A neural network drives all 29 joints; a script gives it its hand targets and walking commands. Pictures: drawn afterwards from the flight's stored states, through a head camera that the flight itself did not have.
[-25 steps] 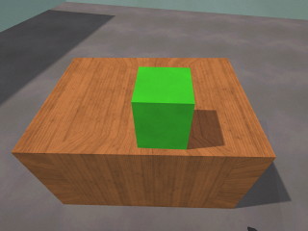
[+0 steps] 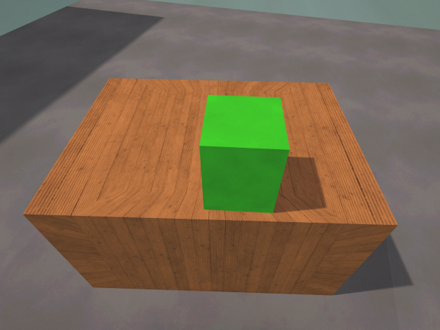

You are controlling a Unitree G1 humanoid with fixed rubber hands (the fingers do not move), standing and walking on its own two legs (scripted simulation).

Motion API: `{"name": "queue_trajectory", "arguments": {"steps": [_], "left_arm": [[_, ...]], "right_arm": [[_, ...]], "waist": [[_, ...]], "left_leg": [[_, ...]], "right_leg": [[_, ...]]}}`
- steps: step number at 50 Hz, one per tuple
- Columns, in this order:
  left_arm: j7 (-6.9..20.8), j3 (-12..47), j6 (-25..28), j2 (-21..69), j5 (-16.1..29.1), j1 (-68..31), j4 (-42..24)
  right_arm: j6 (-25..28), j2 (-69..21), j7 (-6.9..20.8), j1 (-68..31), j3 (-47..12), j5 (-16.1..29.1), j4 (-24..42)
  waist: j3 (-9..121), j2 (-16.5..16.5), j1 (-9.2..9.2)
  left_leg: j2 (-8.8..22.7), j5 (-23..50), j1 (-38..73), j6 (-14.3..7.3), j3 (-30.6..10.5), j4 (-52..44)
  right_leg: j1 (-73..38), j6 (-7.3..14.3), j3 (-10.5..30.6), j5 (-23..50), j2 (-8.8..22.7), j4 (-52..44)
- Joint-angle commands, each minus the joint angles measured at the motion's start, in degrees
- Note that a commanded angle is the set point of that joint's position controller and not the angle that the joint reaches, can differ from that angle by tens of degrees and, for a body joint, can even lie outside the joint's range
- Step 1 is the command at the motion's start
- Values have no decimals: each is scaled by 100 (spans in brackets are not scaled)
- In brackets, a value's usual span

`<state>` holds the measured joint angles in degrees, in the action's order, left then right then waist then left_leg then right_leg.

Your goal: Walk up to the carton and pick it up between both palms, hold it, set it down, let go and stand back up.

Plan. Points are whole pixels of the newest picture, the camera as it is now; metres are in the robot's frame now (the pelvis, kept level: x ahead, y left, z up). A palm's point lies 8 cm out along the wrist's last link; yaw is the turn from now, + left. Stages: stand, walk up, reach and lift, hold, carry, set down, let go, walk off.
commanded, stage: walk up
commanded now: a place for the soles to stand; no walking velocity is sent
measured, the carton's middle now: (241, 155) +0.58 -0.04 -0.05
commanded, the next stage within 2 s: none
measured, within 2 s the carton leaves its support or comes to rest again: neither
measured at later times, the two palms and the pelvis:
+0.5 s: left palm out of the picture +0.07 +0.27 -0.11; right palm out of the picture +0.07 -0.26 -0.13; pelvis +0.00 +0.00 +0.00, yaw +0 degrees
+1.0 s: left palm out of the picture +0.07 +0.27 -0.11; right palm out of the picture +0.07 -0.26 -0.12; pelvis +0.00 +0.00 +0.00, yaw +0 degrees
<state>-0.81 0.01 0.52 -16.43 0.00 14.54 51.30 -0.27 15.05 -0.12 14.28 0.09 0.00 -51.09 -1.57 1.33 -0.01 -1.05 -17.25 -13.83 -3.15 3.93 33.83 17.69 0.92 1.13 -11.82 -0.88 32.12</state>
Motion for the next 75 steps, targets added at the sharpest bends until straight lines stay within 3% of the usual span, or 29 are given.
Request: {"name": "queue_trajectory", "arguments": {"steps": [1,5,9,13,17,25,31,47,53,58,75], "left_arm": [[-59,-340,239,-1370,1,-171,-425],[-25,-357,233,-1349,16,-143,-408],[-4,-358,253,-1369,7,-146,-408],[13,-346,272,-1416,10,-305,-465],[26,-322,268,-1402,23,-369,-504],[5,-294,269,-1404,45,-351,-490],[-17,-288,252,-1360,61,-299,-460],[-16,-311,233,-1390,47,-264,-429],[-12,-304,241,-1407,46,-300,-463],[-15,-303,234,-1369,53,-263,-443],[-27,-308,230,-1393,43,-254,-430]], "right_arm": [[265,1436,25,-569,430,-21,625],[245,1473,17,-614,446,-40,612],[260,1536,26,-585,459,-32,595],[262,1512,42,-454,464,-13,540],[274,1567,47,-372,474,-9,500],[280,1549,45,-422,460,9,410],[273,1554,43,-518,447,6,365],[239,1558,41,-582,449,-2,374],[234,1550,42,-515,444,11,340],[245,1568,40,-568,446,-5,358],[228,1552,40,-565,441,6,326]], "waist": [[185,-898,-28],[-123,-776,-9],[-51,-451,-10],[-81,-94,-93],[-64,5,-105],[113,-6,-90],[130,-204,-29],[34,-281,-47],[71,-162,-75],[58,-297,-42],[168,-221,-56]], "left_leg": [[1264,-220,151,-184,-957,-1446],[1190,-1058,-97,-187,-973,-1574],[1143,-997,-5,-190,-945,-1452],[932,-715,219,-103,-806,-1156],[987,-767,343,-145,-935,-1263],[1006,-338,479,-130,-877,-1283],[1080,-242,420,-146,-870,-1382],[1099,-607,333,-157,-864,-1439],[1027,-477,452,-118,-804,-1329],[1116,-528,385,-161,-894,-1492],[1094,-352,498,-126,-784,-1390]], "right_leg": [[-194,68,831,-15,378,-409],[-51,123,908,-255,351,-536],[-30,154,959,-249,375,-633],[267,250,1333,-471,579,-977],[380,206,1290,-590,553,-996],[157,186,1223,-52,572,-904],[10,154,1064,139,498,-770],[85,144,1027,-58,446,-784],[161,184,1167,-152,530,-911],[88,141,1030,-26,441,-791],[43,149,1025,151,468,-798]]}}
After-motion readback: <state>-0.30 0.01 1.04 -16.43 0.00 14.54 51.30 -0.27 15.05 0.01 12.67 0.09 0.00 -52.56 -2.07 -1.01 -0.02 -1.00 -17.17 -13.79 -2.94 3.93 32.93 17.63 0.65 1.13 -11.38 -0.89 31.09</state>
